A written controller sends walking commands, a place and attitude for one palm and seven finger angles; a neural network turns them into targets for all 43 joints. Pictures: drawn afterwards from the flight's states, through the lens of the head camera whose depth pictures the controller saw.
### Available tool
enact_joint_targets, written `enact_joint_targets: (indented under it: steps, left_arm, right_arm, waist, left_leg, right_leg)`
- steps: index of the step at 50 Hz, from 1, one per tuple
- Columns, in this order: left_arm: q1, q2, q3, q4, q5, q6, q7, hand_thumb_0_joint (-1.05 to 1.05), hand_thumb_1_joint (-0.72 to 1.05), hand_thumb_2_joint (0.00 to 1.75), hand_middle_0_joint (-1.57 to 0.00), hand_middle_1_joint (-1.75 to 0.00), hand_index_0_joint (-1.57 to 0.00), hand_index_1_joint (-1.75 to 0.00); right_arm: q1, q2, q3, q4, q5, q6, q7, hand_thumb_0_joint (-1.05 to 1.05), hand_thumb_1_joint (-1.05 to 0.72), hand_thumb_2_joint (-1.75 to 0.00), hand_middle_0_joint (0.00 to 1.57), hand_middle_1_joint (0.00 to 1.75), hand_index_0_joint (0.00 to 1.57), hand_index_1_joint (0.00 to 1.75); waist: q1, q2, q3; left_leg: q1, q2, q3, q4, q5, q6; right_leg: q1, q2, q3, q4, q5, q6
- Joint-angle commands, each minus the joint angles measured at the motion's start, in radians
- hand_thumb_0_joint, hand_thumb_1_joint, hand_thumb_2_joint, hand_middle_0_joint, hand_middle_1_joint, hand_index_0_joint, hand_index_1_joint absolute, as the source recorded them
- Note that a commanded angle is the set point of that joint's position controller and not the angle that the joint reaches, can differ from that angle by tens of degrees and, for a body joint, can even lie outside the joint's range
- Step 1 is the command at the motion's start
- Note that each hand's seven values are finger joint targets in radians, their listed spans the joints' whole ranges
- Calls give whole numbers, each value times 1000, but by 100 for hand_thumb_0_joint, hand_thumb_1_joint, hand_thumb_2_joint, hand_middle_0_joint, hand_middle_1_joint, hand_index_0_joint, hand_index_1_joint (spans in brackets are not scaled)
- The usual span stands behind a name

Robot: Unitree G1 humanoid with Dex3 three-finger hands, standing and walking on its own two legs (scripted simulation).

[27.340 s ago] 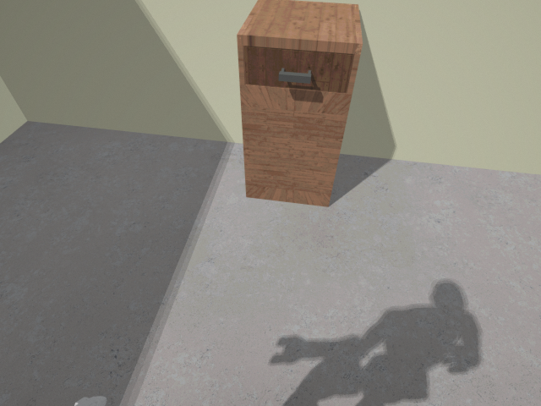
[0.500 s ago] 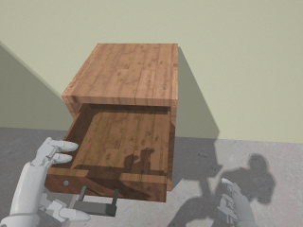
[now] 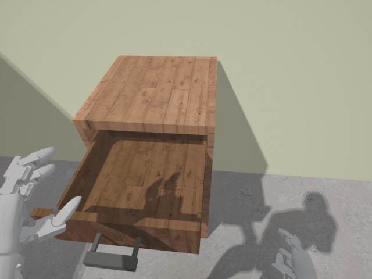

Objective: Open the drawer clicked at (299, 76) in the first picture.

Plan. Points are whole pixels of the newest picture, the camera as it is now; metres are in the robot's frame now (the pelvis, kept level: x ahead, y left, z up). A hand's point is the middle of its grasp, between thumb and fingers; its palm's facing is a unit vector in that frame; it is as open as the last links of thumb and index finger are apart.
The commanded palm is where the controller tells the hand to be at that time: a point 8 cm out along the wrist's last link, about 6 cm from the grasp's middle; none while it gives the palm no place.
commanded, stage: draw the hand back to the body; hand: left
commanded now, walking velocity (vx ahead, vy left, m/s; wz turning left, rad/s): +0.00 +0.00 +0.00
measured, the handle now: (114, 250) +0.19 +0.20 -0.07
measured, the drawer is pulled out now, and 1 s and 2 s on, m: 0.29 0.29 0.29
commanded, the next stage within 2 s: step back with the hand held close in 0.36 s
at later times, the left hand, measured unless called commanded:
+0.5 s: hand (56, 209) +0.18 +0.23 +0.16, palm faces +0.40 -0.82 -0.41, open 7.4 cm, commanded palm +0.13 +0.27 +0.17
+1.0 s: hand (31, 229) +0.14 +0.26 +0.15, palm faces +0.31 -0.80 -0.52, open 7.4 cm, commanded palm +0.08 +0.29 +0.17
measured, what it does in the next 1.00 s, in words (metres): shifts its weight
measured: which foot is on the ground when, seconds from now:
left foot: down 0.00-1.00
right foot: down 0.00-1.00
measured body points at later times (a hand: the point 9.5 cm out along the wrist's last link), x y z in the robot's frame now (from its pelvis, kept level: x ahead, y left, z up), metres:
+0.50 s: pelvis +0.00 -0.01 +0.00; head -0.02 -0.04 +0.45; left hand +0.15 +0.27 +0.18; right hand +0.19 -0.23 -0.08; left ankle -0.02 +0.12 -0.74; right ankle -0.03 -0.11 -0.74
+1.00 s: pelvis -0.05 +0.02 -0.01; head -0.01 +0.02 +0.44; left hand +0.12 +0.30 +0.18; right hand +0.14 -0.22 -0.08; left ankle -0.02 +0.12 -0.74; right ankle -0.03 -0.11 -0.74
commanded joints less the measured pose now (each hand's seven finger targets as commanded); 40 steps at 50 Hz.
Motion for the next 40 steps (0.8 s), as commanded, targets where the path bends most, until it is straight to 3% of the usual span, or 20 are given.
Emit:
enact_joint_targets:
  steps: [1, 3, 4, 5, 8, 12, 18, 19, 22, 23, 24, 25, 27, 29, 32, 33, 35, 38, 40]
  left_arm:
    - [-71, 154, 133, -177, -6, -63, 22, 0, 65, 80, -22, -46, -22, -46]
    - [-99, 173, 153, -180, -7, -64, 22, 0, 73, 82, -21, -41, -21, -41]
    - [-85, 145, 127, -168, -6, -65, 20, 0, 76, 84, -21, -39, -21, -39]
    - [-90, 148, 127, -168, -7, -63, 19, 0, 80, 86, -21, -37, -21, -37]
    - [-101, 159, 133, -171, -7, -60, 17, 0, 90, 90, -20, -30, -20, -30]
    - [-88, 162, 138, -170, -10, -63, 17, 0, 90, 90, -20, -30, -20, -30]
    - [-104, 164, 142, -182, -8, -65, 18, 0, 90, 90, -20, -30, -20, -30]
    - [-90, 157, 136, -159, -9, -64, 19, 0, 90, 90, -20, -30, -20, -30]
    - [-84, 163, 143, -170, -10, -66, 17, 0, 90, 90, -20, -30, -20, -30]
    - [-95, 164, 141, -172, -7, -67, 16, 0, 90, 90, -20, -30, -20, -30]
    - [-214, 294, 276, -246, -2, -104, 23, 0, 90, 90, -20, -30, -20, -30]
    - [-126, 216, 221, -134, 8, -111, 13, 0, 90, 90, -20, -30, -20, -30]
    - [-49, 160, 163, -125, 13, -112, 3, 0, 90, 90, -20, -30, -20, -30]
    - [-12, 173, 176, -179, 16, -130, 7, 0, 90, 90, -20, -30, -20, -30]
    - [53, 192, 202, -227, 15, -134, 19, 0, 90, 90, -20, -30, -20, -30]
    - [55, 218, 225, -253, 16, -136, 23, 0, 90, 90, -20, -30, -20, -30]
    - [87, 212, 229, -266, 14, -137, 29, 0, 90, 90, -20, -30, -20, -30]
    - [111, 240, 261, -307, 12, -139, 38, 0, 90, 90, -20, -30, -20, -30]
    - [130, 222, 250, -315, 10, -137, 43, 0, 90, 90, -20, -30, -20, -30]
  right_arm:
    - [-140, -92, -31, -169, 2, -46, -6, 0, -90, -90, 20, 30, 20, 30]
    - [-144, -95, -31, -165, 1, -46, -6, 0, -90, -90, 20, 30, 20, 30]
    - [-140, -90, -29, -164, 1, -46, -5, 0, -90, -90, 20, 30, 20, 30]
    - [-140, -93, -29, -168, 1, -45, -2, 0, -90, -90, 20, 30, 20, 30]
    - [-151, -95, -32, -167, 0, -44, -2, 0, -90, -90, 20, 30, 20, 30]
    - [-145, -92, -32, -172, -1, -41, -2, 0, -90, -90, 20, 30, 20, 30]
    - [-150, -90, -31, -168, 0, -44, -2, 0, -90, -90, 20, 30, 20, 30]
    - [-147, -90, -30, -166, -1, -41, -2, 0, -90, -90, 20, 30, 20, 30]
    - [-146, -91, -34, -174, 0, -41, -1, 0, -90, -90, 20, 30, 20, 30]
    - [-153, -92, -35, -171, 1, -43, -2, 0, -90, -90, 20, 30, 20, 30]
    - [-125, -118, -36, -197, 4, -16, 7, 0, -90, -90, 20, 30, 20, 30]
    - [-120, -95, -39, -172, 0, 3, 11, 0, -90, -90, 20, 30, 20, 30]
    - [-126, -105, -48, -195, 4, 26, 22, 0, -90, -90, 20, 30, 20, 30]
    - [-128, -113, -56, -205, 2, 38, 24, 0, -90, -90, 20, 30, 20, 30]
    - [-132, -114, -68, -228, 7, 57, 29, 0, -90, -90, 20, 30, 20, 30]
    - [-143, -115, -70, -231, 5, 60, 25, 0, -90, -90, 20, 30, 20, 30]
    - [-136, -108, -75, -241, 9, 70, 25, 0, -90, -90, 20, 30, 20, 30]
    - [-139, -111, -80, -246, 9, 72, 20, 0, -90, -90, 20, 30, 20, 30]
    - [-132, -107, -79, -252, 8, 72, 20, 0, -90, -90, 20, 30, 20, 30]
  waist:
    - [-3, -33, -59]
    - [-1, -3, -54]
    - [-7, 8, -42]
    - [-4, -18, -59]
    - [-2, -21, -46]
    - [-1, -40, -67]
    - [-2, 13, -40]
    - [-5, -19, -35]
    - [1, -31, -69]
    - [-2, -18, -43]
    - [-42, -46, 79]
    - [-47, -129, 57]
    - [-51, -138, 15]
    - [-48, -64, -55]
    - [-46, -52, -135]
    - [-45, -40, -147]
    - [-48, -59, -173]
    - [-45, -2, -200]
    - [-47, 14, -193]
  left_leg:
    - [44, 21, 17, -46, 265, 21]
    - [50, 16, 19, -46, 264, 21]
    - [46, 17, 21, -48, 262, 20]
    - [52, 17, 17, -48, 269, 21]
    - [55, 15, 19, -46, 269, 24]
    - [58, 14, 23, -45, 267, 26]
    - [61, 13, 23, -48, 247, 20]
    - [52, 13, 20, -53, 235, 21]
    - [59, 13, 22, -50, 254, 24]
    - [59, 13, 24, -48, 252, 23]
    - [-30, 22, 10, -18, 163, 37]
    - [-31, 17, -5, 8, 138, 39]
    - [-26, 21, 5, 29, 147, 38]
    - [-20, 32, 7, 7, 202, 39]
    - [-27, 54, 2, 1, 329, 39]
    - [-17, 58, 2, 1, 358, 38]
    - [-37, 73, -13, 1, 402, 39]
    - [-46, 88, -25, -4, 456, 38]
    - [-101, 105, -44, -20, 446, 43]
  right_leg:
    - [-40, -18, -20, -70, 262, -2]
    - [-44, -17, -14, -85, 262, -4]
    - [-44, -20, -18, -77, 261, -3]
    - [-40, -19, -21, -76, 264, -1]
    - [-46, -17, -13, -90, 272, -1]
    - [-33, -21, -11, -82, 280, 3]
    - [-56, -16, -9, -102, 246, -2]
    - [-51, -16, -14, -99, 233, 0]
    - [-35, -19, -11, -86, 258, 2]
    - [-51, -15, -6, -102, 254, 0]
    - [-164, -71, 115, -163, 307, -2]
    - [-152, -89, 107, -167, 301, -1]
    - [-142, -110, 114, -150, 337, 2]
    - [-102, -108, 95, -104, 372, 3]
    - [-46, -96, 62, -34, 453, 13]
    - [-62, -90, 63, -27, 467, 16]
    - [-40, -83, 50, 5, 464, 19]
    - [-46, -71, 39, 45, 454, 21]
    - [-27, -61, 25, 78, 399, 23]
